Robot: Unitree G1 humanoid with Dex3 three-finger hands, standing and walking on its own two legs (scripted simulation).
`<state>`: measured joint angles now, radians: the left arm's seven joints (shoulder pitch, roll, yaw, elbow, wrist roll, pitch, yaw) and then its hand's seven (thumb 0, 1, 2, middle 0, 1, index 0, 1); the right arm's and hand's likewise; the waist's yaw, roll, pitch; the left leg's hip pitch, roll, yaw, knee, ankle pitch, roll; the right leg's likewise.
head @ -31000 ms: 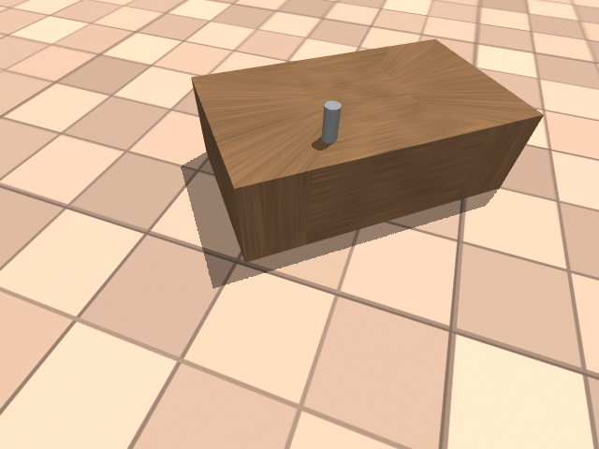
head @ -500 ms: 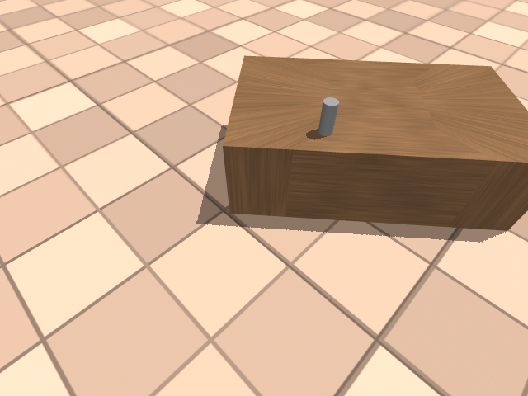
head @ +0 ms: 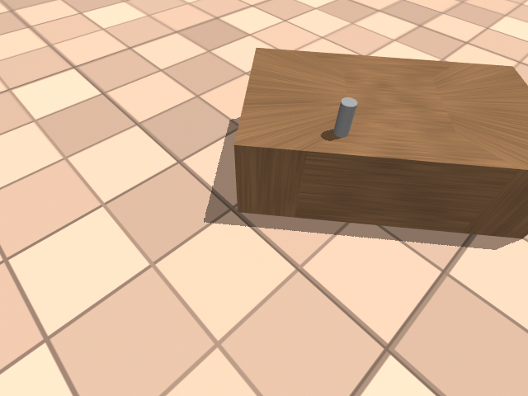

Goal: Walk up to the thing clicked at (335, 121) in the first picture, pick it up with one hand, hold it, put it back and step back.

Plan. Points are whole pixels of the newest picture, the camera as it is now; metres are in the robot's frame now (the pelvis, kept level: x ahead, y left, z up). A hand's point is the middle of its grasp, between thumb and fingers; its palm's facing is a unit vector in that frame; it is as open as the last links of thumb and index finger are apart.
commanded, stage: step back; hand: right
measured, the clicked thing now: (344, 118) +1.08 -0.28 -0.27
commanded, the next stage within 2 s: stand in 0.10 s
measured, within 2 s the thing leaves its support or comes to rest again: neither
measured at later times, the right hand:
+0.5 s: hand out of the picture +0.11 -0.25 -0.13, palm faces +0.02 +0.93 -0.35, open 7.4 cm
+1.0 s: hand out of the picture +0.02 -0.26 -0.14, palm faces -0.01 +0.95 -0.32, open 7.4 cm
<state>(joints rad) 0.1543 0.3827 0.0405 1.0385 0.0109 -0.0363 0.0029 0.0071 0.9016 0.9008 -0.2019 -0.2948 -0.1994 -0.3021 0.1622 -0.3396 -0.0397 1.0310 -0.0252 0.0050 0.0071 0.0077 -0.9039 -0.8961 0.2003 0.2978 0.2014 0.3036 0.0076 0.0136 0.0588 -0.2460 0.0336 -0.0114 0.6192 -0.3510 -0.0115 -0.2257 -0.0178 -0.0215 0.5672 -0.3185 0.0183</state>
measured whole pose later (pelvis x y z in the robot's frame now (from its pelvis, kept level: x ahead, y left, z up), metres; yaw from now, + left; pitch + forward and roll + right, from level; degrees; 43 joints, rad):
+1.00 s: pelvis -0.03 -0.01 +0.02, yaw +0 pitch -2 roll +0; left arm 0.13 0.35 0.00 1.15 0.01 -0.01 -0.01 0.01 0.90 0.90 -0.20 -0.29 -0.20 -0.30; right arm 0.13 -0.34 -0.02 1.15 -0.02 0.00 0.02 0.01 -0.91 -0.90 0.20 0.30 0.20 0.30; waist -0.01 0.01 0.05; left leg -0.13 0.03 0.00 0.33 -0.15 -0.03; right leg -0.14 -0.02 -0.02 0.33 -0.15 0.01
